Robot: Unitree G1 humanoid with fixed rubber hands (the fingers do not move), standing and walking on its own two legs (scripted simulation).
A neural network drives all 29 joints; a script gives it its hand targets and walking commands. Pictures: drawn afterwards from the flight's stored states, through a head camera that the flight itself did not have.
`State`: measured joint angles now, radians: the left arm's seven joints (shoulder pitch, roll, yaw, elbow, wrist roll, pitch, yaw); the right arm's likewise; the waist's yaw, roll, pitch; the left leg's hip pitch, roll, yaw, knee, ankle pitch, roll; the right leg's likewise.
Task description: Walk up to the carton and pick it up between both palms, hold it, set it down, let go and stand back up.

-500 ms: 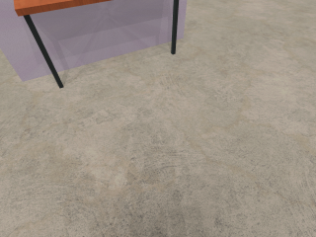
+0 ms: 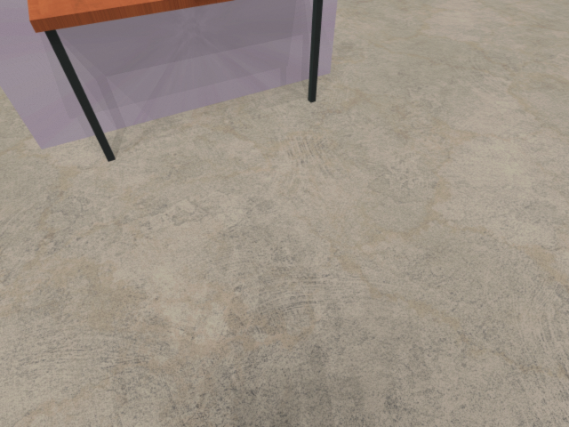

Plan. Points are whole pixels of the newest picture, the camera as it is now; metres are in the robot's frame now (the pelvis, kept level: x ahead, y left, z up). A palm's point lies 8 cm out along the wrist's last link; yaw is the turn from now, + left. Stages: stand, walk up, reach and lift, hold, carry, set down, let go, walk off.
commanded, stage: stand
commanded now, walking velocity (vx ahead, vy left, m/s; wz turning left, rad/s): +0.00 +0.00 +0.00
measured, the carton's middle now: out of the picture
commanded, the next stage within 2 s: none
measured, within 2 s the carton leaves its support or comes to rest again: neither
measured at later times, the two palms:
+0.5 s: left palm out of the picture +0.05 +0.25 -0.12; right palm out of the picture +0.05 -0.25 -0.12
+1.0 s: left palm out of the picture +0.02 +0.25 -0.13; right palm out of the picture +0.02 -0.25 -0.12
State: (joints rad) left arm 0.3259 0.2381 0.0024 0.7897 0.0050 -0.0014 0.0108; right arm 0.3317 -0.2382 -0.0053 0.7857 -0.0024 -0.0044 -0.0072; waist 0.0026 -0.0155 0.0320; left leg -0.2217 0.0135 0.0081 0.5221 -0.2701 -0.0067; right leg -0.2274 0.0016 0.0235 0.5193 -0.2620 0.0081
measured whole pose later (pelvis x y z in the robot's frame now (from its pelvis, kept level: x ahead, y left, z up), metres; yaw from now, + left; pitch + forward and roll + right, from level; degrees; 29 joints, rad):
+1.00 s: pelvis +0.00 +0.00 +0.00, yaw +0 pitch -2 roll +0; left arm 0.33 0.24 0.00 0.93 0.00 0.01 0.02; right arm 0.34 -0.23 0.01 0.92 0.00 0.00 -0.02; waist 0.00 -0.01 0.01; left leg -0.19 0.01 0.01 0.47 -0.25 -0.01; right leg -0.20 0.00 0.04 0.47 -0.24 0.01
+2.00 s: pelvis +0.01 +0.00 +0.01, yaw -1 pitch -1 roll +0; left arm 0.31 0.21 0.00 1.00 0.00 0.00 0.04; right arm 0.33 -0.20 0.01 1.00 0.00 -0.01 -0.04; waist 0.00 -0.01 0.02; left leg -0.17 0.02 0.00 0.44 -0.25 -0.01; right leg -0.18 0.00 0.04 0.44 -0.24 0.01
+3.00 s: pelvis +0.01 +0.00 +0.01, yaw -1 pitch -2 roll +0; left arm 0.31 0.19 -0.01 1.04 0.00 -0.01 0.05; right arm 0.33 -0.19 0.00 1.05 0.00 0.00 -0.04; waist 0.00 -0.01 0.03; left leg -0.15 0.02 0.01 0.43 -0.25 -0.01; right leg -0.16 0.01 0.05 0.43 -0.23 0.01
